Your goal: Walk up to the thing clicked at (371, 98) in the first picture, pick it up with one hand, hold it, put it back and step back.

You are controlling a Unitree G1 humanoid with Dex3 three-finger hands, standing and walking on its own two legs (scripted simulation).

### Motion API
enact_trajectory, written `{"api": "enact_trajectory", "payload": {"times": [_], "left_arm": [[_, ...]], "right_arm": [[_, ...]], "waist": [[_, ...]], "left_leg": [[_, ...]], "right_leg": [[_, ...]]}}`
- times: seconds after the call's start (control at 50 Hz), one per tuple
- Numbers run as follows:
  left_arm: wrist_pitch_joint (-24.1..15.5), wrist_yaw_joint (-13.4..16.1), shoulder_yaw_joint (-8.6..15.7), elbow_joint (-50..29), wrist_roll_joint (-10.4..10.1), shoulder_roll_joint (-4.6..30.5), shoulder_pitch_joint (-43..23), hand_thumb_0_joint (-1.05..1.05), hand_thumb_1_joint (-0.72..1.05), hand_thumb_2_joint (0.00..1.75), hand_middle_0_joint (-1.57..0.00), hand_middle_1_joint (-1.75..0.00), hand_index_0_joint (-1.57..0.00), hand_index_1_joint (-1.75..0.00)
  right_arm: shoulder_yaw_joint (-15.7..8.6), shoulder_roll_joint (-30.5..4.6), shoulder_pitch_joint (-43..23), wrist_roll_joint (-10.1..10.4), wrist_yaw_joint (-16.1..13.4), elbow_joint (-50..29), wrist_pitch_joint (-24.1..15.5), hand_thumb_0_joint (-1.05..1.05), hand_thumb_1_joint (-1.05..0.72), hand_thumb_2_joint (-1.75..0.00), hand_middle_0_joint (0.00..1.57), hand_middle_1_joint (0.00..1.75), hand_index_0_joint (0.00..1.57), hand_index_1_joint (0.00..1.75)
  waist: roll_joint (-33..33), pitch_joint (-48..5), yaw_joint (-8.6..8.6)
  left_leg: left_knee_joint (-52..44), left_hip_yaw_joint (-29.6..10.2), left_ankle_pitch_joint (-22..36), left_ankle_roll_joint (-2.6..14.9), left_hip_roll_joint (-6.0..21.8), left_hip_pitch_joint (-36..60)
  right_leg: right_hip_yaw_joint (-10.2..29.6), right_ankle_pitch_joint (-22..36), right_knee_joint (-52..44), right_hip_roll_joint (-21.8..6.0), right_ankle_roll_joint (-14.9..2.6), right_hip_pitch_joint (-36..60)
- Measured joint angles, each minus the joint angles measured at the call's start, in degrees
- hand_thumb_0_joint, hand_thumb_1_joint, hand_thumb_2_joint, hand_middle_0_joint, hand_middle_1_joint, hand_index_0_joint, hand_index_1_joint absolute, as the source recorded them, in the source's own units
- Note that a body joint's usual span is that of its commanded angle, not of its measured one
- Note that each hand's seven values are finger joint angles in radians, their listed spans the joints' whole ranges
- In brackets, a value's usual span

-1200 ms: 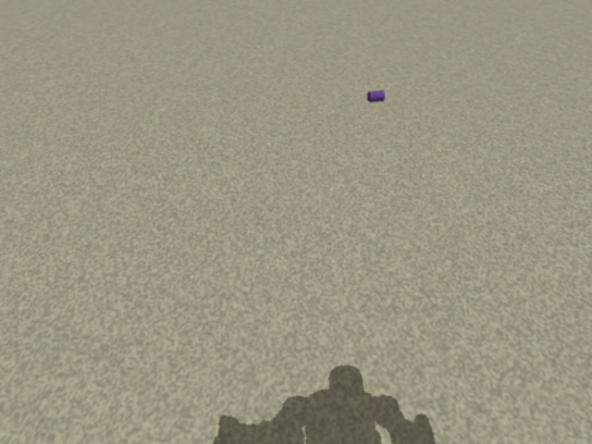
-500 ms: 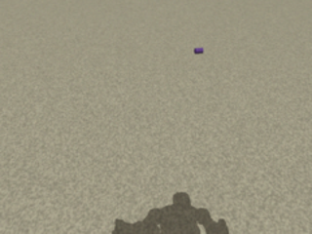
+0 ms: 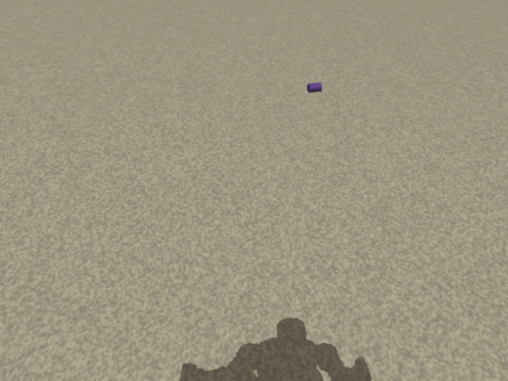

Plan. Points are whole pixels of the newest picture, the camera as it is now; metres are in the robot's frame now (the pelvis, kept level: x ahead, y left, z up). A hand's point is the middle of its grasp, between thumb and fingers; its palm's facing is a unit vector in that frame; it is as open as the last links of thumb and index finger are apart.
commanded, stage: walk up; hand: left
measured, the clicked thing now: (314, 87) +2.15 -0.43 -0.75
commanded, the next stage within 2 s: none
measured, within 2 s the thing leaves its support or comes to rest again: neither
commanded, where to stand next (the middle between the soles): +1.67 -0.56 m, yaw -10 degrees
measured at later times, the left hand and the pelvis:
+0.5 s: hand (178, 324) +0.25 +0.16 -0.14, palm faces -0.08 -0.93 -0.36, open 7.4 cm; pelvis +0.18 -0.11 -0.01, yaw -8 degrees
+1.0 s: hand (238, 166) +0.67 +0.06 -0.13, palm faces -0.31 -0.87 -0.38, open 7.4 cm; pelvis +0.47 -0.17 -0.02, yaw -13 degrees
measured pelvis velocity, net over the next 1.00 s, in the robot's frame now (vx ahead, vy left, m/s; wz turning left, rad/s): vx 0.47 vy -0.17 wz -0.23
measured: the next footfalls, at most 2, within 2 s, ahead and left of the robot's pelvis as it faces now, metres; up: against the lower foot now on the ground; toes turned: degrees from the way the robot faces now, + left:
right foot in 0.26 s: +0.18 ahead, -0.24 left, +0.00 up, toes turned -11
left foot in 0.64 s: +0.46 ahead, +0.00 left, +0.00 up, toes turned -2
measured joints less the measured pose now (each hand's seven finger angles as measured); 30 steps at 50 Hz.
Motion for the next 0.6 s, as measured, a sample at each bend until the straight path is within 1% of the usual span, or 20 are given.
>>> {"api": "enact_trajectory", "payload": {"times": [0.02,0.06,0.1,0.14,0.18,0.24,0.26,0.28,0.3,0.32,0.34,0.36,0.38,0.4,0.44,0.5,0.54,0.6], "left_arm": [[0.26,-0.61,0.37,-0.38,0.24,0.6,0.29,0.01,0.9,0.9,-0.2,-0.3,-0.21,-0.3],[0.31,-1.78,1.05,-1.24,0.31,2.17,0.57,0.01,0.9,0.9,-0.2,-0.3,-0.21,-0.3],[0.12,-2.99,1.77,-2.3,0.2,3.52,0.96,0.01,0.9,0.9,-0.2,-0.3,-0.21,-0.3],[0.03,-3.98,2.34,-3.2,0.08,4.51,1.26,0.01,0.9,0.9,-0.2,-0.3,-0.21,-0.3],[-0.06,-4.61,2.77,-3.8,0.01,5.29,1.43,0.01,0.9,0.9,-0.2,-0.3,-0.21,-0.3],[-0.57,-4.78,3.31,-4.17,-0.03,6.48,1.9,0.01,0.9,0.9,-0.2,-0.3,-0.2,-0.3],[-0.98,-4.62,3.5,-4.37,-0.01,6.93,2.15,0.01,0.9,0.9,-0.2,-0.3,-0.2,-0.3],[-1.66,-4.12,3.84,-4.48,0.05,6.75,1.9,0.01,0.9,0.9,-0.2,-0.3,-0.2,-0.3],[-2.45,-3.48,4.05,-5.01,0.08,6.3,1.76,0.01,0.9,0.9,-0.2,-0.3,-0.2,-0.3],[-3.12,-2.91,3.99,-5.67,-0.22,5.72,2.07,0.0,0.9,0.9,-0.2,-0.3,-0.2,-0.3],[-3.48,-2.53,3.69,-6.13,-0.65,4.87,2.63,0.0,0.9,0.9,-0.2,-0.3,-0.2,-0.3],[-3.63,-2.29,3.2,-6.32,-1.02,3.93,3.28,0.0,0.9,0.9,-0.2,-0.3,-0.2,-0.3],[-3.69,-2.07,2.67,-6.33,-1.22,3.07,4.01,0.0,0.9,0.9,-0.2,-0.3,-0.2,-0.3],[-3.74,-1.86,2.21,-6.23,-1.35,2.41,4.81,0.0,0.9,0.9,-0.2,-0.3,-0.21,-0.3],[-3.82,-1.62,1.5,-6.06,-1.47,1.67,6.35,0.0,0.9,0.9,-0.2,-0.3,-0.21,-0.3],[-3.88,-1.46,1.14,-6.25,-1.46,1.72,8.21,0.0,0.9,0.9,-0.2,-0.3,-0.21,-0.3],[-3.95,-1.41,1.16,-6.63,-1.23,2.22,8.97,0.0,0.9,0.9,-0.2,-0.3,-0.21,-0.3],[-3.99,-1.41,1.22,-7.11,-0.9,3.22,9.45,0.01,0.9,0.9,-0.2,-0.3,-0.21,-0.3]], "right_arm": [[-0.59,-0.35,0.76,-0.09,0.1,-0.96,-0.8,0.0,-0.9,-0.89,0.21,0.3,0.2,0.3],[-1.37,-1.08,2.37,-0.19,0.08,-2.06,-1.81,0.0,-0.9,-0.89,0.21,0.3,0.21,0.31],[-2.02,-2.3,3.87,-0.53,0.2,-2.21,-1.79,0.0,-0.9,-0.89,0.21,0.3,0.21,0.31],[-2.66,-3.91,4.97,-0.92,0.36,-1.96,-1.53,0.0,-0.9,-0.89,0.21,0.3,0.21,0.31],[-3.2,-5.56,5.62,-1.15,0.58,-1.67,-1.36,0.0,-0.9,-0.89,0.21,0.3,0.21,0.31],[-3.77,-7.46,5.94,-1.22,0.78,-1.37,-0.86,0.0,-0.9,-0.89,0.21,0.3,0.2,0.31],[-3.82,-7.93,6.01,-1.19,0.76,-1.33,-0.62,0.0,-0.9,-0.89,0.21,0.3,0.2,0.31],[-3.87,-8.59,5.86,-1.16,0.59,-1.2,-0.29,0.0,-0.9,-0.89,0.2,0.3,0.2,0.31],[-3.75,-8.87,5.6,-0.86,0.28,-1.08,0.26,0.01,-0.9,-0.89,0.2,0.3,0.2,0.3],[-3.49,-8.75,5.13,-0.6,0.14,-0.96,0.85,0.01,-0.9,-0.89,0.2,0.3,0.2,0.3],[-3.15,-8.61,4.45,-0.27,0.28,-0.91,1.17,0.01,-0.9,-0.89,0.2,0.3,0.2,0.3],[-2.84,-8.49,3.74,0.12,0.59,-1.06,1.19,0.01,-0.9,-0.89,0.2,0.3,0.2,0.3],[-2.52,-8.24,3.1,0.49,0.93,-1.46,0.99,0.01,-0.9,-0.89,0.2,0.3,0.2,0.3],[-2.21,-7.85,2.57,0.78,1.31,-2.1,0.68,0.01,-0.91,-0.89,0.2,0.3,0.2,0.3],[-1.75,-6.79,1.91,1.01,2.28,-3.8,0.02,0.01,-0.91,-0.89,0.2,0.3,0.2,0.3],[-1.37,-5.09,1.57,0.87,3.58,-6.26,-0.31,0.01,-0.9,-0.89,0.2,0.3,0.2,0.3],[-1.29,-4.26,1.48,0.67,4.08,-7.26,-0.24,0.0,-0.9,-0.89,0.2,0.3,0.2,0.3],[-1.52,-3.63,1.94,0.56,4.19,-7.95,-0.42,0.0,-0.9,-0.89,0.2,0.3,0.2,0.3]], "waist": [[0.0,-0.26,-0.32],[-0.69,-0.42,-0.81],[-0.93,-0.61,-0.93],[-0.53,-0.78,-0.91],[0.01,-0.84,-0.92],[0.67,-1.34,-1.0],[0.93,-1.64,-0.89],[2.34,-1.36,-0.67],[3.41,-1.08,-0.28],[3.65,-0.99,0.35],[3.93,-0.82,0.83],[4.38,-0.57,1.12],[4.72,-0.36,1.32],[4.87,-0.22,1.48],[4.64,0.0,1.86],[3.45,0.31,2.38],[2.59,0.67,2.64],[1.27,0.89,2.92]], "left_leg": [[-0.23,0.46,0.72,0.21,0.31,0.09],[-1.2,1.43,1.02,0.07,0.58,1.24],[-2.33,2.61,0.63,-0.27,1.33,3.23],[-2.71,3.51,-0.15,-1.06,2.4,5.17],[-2.16,4.31,-1.82,-2.0,3.49,6.94],[1.87,5.33,-6.59,-2.83,5.53,8.43],[5.13,5.39,-9.21,-2.45,6.57,8.02],[11.13,4.23,-11.4,-1.05,8.57,6.21],[19.87,1.43,-13.45,-0.26,9.23,2.73],[28.39,-0.95,-13.98,-0.11,8.08,-1.19],[35.26,-2.26,-12.78,-0.09,6.75,-4.91],[39.88,-2.57,-10.52,-0.06,5.84,-8.27],[42.01,-2.17,-8.12,-0.07,5.37,-11.17],[42.11,-1.5,-6.2,-0.08,5.19,-13.7],[39.1,-0.4,-3.28,-0.47,5.29,-17.87],[30.37,0.13,-0.79,-1.52,5.87,-21.89],[24.36,0.07,1.54,-1.88,6.42,-23.09],[16.38,0.64,5.83,-1.85,6.72,-21.89]], "right_leg": [[0.44,-0.58,5.59,0.02,-0.16,-3.01],[1.37,-0.28,12.95,-1.12,-0.2,-7.94],[1.22,0.42,14.78,-3.09,0.4,-10.95],[0.85,1.78,12.8,-4.86,0.92,-12.35],[0.48,3.54,8.63,-6.25,1.11,-12.18],[-1.38,6.35,3.4,-6.99,1.08,-9.74],[-2.16,7.86,1.76,-6.53,1.21,-8.32],[-3.14,8.83,3.03,-5.09,1.76,-8.0],[-4.0,7.03,5.38,-3.95,1.89,-8.17],[-4.22,5.4,6.51,-3.36,1.71,-7.98],[-4.34,4.62,5.92,-2.84,1.29,-6.87],[-4.53,4.54,4.16,-2.34,0.89,-5.08],[-4.63,4.85,1.84,-1.86,0.6,-3.02],[-4.62,5.3,-0.62,-1.44,0.38,-1.0],[-4.37,6.03,-5.05,-0.68,-0.02,2.61],[-3.92,5.52,-9.1,0.21,-0.55,6.65],[-3.79,4.3,-10.3,0.73,-0.33,8.88],[-3.65,0.78,-9.87,0.97,0.42,11.91]]}}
